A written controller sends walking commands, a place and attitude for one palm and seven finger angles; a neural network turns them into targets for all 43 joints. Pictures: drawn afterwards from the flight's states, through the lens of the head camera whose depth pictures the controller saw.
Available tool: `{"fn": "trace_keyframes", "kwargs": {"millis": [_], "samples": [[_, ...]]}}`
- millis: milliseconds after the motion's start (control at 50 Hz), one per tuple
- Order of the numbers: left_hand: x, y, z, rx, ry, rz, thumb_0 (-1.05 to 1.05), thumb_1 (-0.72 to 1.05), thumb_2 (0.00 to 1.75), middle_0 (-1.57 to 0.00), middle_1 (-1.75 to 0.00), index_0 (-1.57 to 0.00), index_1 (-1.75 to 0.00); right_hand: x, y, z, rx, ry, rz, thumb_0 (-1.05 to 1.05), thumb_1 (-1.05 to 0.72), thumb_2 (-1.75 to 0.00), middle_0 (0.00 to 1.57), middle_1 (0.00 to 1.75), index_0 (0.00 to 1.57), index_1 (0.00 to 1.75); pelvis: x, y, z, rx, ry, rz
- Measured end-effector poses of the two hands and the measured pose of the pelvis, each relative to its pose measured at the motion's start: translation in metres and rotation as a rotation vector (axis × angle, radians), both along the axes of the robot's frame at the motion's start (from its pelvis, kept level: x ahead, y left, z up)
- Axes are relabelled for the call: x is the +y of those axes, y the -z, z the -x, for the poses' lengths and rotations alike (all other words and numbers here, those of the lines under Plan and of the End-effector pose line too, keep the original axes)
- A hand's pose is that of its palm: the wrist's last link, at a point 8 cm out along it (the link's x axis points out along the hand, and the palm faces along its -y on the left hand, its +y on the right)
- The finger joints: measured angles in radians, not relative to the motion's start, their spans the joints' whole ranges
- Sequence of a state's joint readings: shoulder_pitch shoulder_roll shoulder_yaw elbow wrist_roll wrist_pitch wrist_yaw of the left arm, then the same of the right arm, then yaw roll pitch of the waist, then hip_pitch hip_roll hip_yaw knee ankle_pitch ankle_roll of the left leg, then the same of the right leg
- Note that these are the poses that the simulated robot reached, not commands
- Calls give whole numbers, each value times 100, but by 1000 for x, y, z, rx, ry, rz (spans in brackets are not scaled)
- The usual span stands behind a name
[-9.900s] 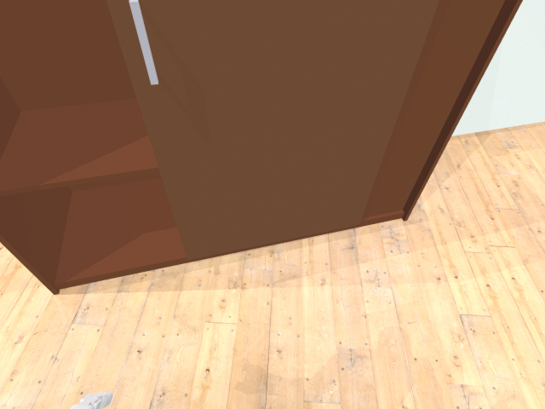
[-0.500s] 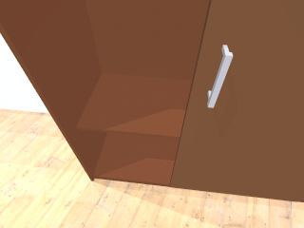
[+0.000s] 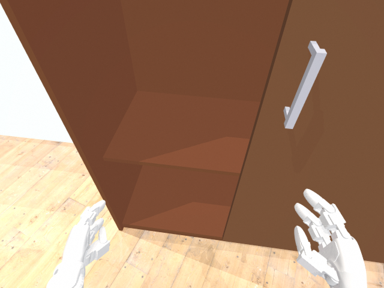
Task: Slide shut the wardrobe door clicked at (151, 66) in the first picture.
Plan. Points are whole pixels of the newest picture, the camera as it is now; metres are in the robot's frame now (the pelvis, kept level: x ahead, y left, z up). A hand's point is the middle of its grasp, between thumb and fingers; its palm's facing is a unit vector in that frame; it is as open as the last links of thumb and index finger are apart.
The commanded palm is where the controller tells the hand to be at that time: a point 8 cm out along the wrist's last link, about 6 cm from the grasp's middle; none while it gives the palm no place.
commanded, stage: raise the hand with hooked fingers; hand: right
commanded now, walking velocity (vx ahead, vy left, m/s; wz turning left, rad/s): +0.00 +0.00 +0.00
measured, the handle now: (300, 88) +0.45 -0.17 +0.22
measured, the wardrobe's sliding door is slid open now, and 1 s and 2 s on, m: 0.51 0.51 0.51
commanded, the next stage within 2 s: move the hooked fingers beside the handle in 1.76 s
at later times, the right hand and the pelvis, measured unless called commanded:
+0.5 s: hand (348, 234) +0.21 -0.22 +0.12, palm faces +0.10 +0.99 -0.10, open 11.1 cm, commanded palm +0.17 -0.28 +0.12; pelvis +0.01 +0.02 +0.02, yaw -2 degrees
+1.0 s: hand out of the picture +0.24 -0.28 +0.20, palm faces +0.12 +0.99 -0.09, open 13.7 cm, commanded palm +0.21 -0.33 +0.21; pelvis +0.01 -0.01 +0.04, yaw -3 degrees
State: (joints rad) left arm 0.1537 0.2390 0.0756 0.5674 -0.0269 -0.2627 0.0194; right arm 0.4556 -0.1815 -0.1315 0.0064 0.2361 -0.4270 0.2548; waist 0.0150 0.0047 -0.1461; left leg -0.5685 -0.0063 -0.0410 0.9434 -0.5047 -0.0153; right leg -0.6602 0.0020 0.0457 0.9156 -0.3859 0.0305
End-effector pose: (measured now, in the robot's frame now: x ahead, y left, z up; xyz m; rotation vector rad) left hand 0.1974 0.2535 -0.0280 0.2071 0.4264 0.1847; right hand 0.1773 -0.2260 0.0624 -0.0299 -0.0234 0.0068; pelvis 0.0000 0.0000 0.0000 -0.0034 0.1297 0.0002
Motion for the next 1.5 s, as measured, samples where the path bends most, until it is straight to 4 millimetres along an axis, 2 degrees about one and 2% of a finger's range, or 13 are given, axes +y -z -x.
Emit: {"fn": "trace_keyframes", "kwargs": {"millis": [60, 100, 180, 260, 340, 460, 560, 640, 720, 920, 1100, 1320, 1500], "samples": [[-1, -10, -27, -59, 34, -19, 1, 91, 90, -20, -30, -20, -30, -8, 22, 27, 128, 64, -22, 0, -65, -78, 22, 48, 22, 48, 6, 7, -4, 5, 11, -5], [-4, -11, -40, -70, 64, -30, 1, 91, 90, -20, -30, -20, -30, -17, 28, 46, 174, 150, -13, 0, -60, -76, 22, 50, 23, 51, 10, 10, -6, 8, 26, -13], [-16, 2, -48, -31, 132, -40, 1, 91, 90, -20, -30, -20, -30, -28, 8, 62, 81, 234, 44, 1, -50, -72, 23, 56, 23, 57, 17, 13, -8, 10, 58, -33], [-27, 26, -35, 58, 158, -1, 1, 90, 90, -20, -30, -20, -30, -28, -16, 45, -30, 160, 74, 1, -40, -68, 23, 62, 23, 63, 21, 12, -5, 1, 75, -47], [-32, 40, -8, 139, 114, 63, 1, 90, 90, -20, -30, -21, -30, -29, -30, 18, 6, 76, 67, 1, -31, -64, 24, 68, 24, 69, 23, 2, -6, -10, 66, -40], [-20, 40, 28, 190, 16, 94, 2, 90, 90, -20, -30, -21, -30, -44, -52, -4, 48, 96, 63, 0, -17, -58, 25, 77, 25, 78, 20, -14, -13, -20, 37, -20], [-1, 31, 40, 188, -24, 46, 2, 90, 90, -20, -30, -21, -30, -55, -70, -8, -6, 116, 65, 0, -5, -53, 26, 85, 26, 85, 14, -20, -15, -34, 29, -17], [7, 19, 36, 154, -31, 0, 2, 90, 90, -20, -30, -21, -30, -61, -77, -11, -21, 104, 60, 0, 4, -49, 27, 91, 27, 91, 8, -24, -15, -52, 29, -19], [3, 4, 24, 98, -17, -25, 2, 90, 90, -20, -30, -20, -30, -71, -87, -17, -40, 101, 62, 0, 13, -45, 27, 97, 28, 97, 3, -27, -14, -73, 32, -20], [-40, -21, -10, -16, 93, 11, 2, 90, 90, -20, -30, -20, -30, -97, -127, -33, -101, 119, 64, -1, 37, -36, 29, 112, 29, 112, -7, -35, -12, -117, 44, -25], [-67, -21, -16, 8, 160, 46, 2, 90, 90, -20, -30, -21, -30, -117, -157, -43, -104, 141, 71, -1, 47, -31, 30, 119, 30, 119, -11, -40, -10, -138, 54, -25], [-53, -12, -4, 78, 126, 42, 2, 90, 90, -20, -30, -21, -30, -129, -197, -65, -124, 140, 93, -2, 50, -30, 30, 120, 30, 120, -9, -44, -10, -147, 56, -20], [-32, -10, 2, 93, 75, 42, 2, 90, 90, -20, -30, -21, -30, -116, -190, -72, -83, 117, 78, -2, 50, -30, 30, 120, 30, 120, -5, -44, -13, -139, 42, -14]]}}
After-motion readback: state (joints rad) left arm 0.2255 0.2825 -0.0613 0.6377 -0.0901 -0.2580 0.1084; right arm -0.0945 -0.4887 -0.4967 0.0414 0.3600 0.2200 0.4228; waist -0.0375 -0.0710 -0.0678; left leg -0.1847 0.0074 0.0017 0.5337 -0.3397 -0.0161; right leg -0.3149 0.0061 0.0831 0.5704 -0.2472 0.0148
